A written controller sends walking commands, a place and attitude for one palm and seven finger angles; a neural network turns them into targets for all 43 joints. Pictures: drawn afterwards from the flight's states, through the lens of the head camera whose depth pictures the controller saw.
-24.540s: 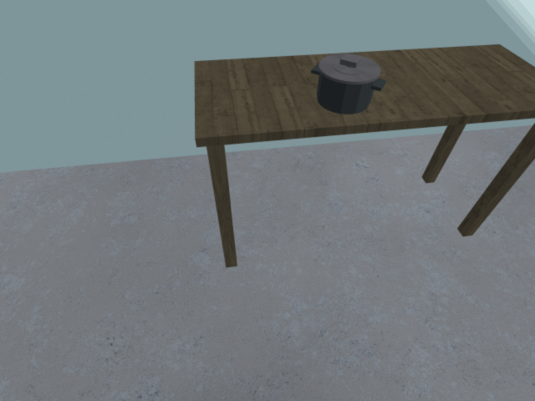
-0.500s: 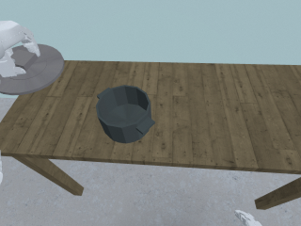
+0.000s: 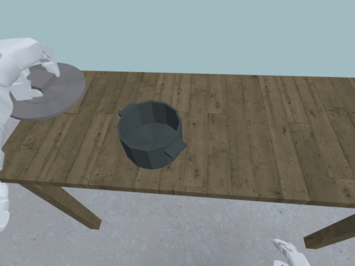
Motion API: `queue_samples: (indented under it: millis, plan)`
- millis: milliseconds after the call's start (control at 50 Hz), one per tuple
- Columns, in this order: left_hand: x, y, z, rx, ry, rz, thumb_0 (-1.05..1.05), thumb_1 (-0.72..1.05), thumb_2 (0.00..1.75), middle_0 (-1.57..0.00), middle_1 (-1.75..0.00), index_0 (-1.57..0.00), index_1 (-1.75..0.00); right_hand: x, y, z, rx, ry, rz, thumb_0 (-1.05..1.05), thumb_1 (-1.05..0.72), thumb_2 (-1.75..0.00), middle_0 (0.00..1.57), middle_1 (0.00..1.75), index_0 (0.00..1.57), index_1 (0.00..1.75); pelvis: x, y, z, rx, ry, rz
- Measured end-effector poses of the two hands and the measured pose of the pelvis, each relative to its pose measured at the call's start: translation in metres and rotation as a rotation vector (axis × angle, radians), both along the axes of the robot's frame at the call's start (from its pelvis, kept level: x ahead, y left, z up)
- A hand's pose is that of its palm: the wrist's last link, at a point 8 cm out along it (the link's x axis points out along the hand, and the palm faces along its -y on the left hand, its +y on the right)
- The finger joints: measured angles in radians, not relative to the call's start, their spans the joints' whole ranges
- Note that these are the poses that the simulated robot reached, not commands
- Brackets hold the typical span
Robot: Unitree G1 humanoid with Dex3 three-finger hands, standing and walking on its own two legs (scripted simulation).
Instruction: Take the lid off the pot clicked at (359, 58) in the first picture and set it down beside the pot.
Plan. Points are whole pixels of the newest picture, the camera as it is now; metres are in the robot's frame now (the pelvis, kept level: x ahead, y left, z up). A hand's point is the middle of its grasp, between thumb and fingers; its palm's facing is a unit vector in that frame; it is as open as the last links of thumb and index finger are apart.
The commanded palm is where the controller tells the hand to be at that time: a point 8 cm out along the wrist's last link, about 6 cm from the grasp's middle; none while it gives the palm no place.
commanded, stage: lower the lid onto the table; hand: left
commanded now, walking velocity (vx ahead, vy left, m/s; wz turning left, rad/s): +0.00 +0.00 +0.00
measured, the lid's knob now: (39, 80) +0.46 +0.31 +0.18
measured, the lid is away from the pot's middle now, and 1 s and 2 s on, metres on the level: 0.22 0.24 0.23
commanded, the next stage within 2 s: none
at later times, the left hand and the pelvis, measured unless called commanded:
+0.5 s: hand (38, 95) +0.42 +0.30 +0.17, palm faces -0.33 -0.03 -0.94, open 8.4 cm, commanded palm +0.41 +0.31 +0.24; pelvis +0.00 +0.00 +0.00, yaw +0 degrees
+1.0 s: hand (37, 111) +0.41 +0.32 +0.13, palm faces -0.42 -0.05 -0.91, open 8.4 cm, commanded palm +0.43 +0.32 +0.21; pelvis +0.00 +0.01 +0.00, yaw +0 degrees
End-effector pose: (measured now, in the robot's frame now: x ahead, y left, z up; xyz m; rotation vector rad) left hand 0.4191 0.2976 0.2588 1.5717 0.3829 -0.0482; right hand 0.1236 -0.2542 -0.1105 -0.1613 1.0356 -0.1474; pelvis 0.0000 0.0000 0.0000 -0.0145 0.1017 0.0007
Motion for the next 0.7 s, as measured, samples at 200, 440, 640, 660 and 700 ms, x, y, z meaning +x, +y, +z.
queue_samples:
  millis: [200, 440, 640, 660, 700]
  plan:
    - [-0.002, 0.002, -0.012, -0.005, 0.021, -0.006, -0.04, 0.10, 0.97, -0.75, -0.88, -0.63, -0.81, -0.002, -0.002, 0.001, -0.017, 0.002, 0.006, 0.01, -0.91, -0.90, 0.20, 0.30, 0.20, 0.29, -0.001, -0.001, 0.000, -0.002, -0.003, 0.004]
    - [0.002, 0.000, -0.030, -0.029, 0.057, -0.027, -0.04, 0.11, 0.97, -0.75, -0.88, -0.63, -0.81, -0.020, -0.008, -0.001, -0.030, 0.039, -0.025, 0.01, -0.91, -0.90, 0.20, 0.30, 0.20, 0.29, -0.001, -0.002, 0.000, -0.001, -0.003, -0.003]
    - [0.000, 0.011, -0.043, -0.043, 0.081, -0.017, -0.04, 0.11, 0.97, -0.75, -0.88, -0.63, -0.81, -0.033, -0.014, -0.002, -0.046, 0.071, -0.049, 0.01, -0.91, -0.90, 0.20, 0.30, 0.20, 0.29, -0.001, -0.001, -0.001, -0.004, -0.001, -0.007]
    - [0.000, 0.013, -0.045, -0.045, 0.087, -0.015, -0.04, 0.11, 0.97, -0.75, -0.88, -0.63, -0.81, -0.033, -0.015, -0.002, -0.049, 0.074, -0.050, 0.01, -0.91, -0.90, 0.20, 0.30, 0.20, 0.29, -0.001, -0.001, -0.001, -0.004, -0.002, -0.007]
    - [-0.001, 0.015, -0.049, -0.046, 0.096, -0.015, -0.04, 0.11, 0.97, -0.75, -0.88, -0.63, -0.81, -0.034, -0.015, -0.002, -0.052, 0.078, -0.052, 0.01, -0.91, -0.90, 0.20, 0.30, 0.20, 0.29, -0.001, -0.001, -0.001, -0.004, -0.002, -0.007]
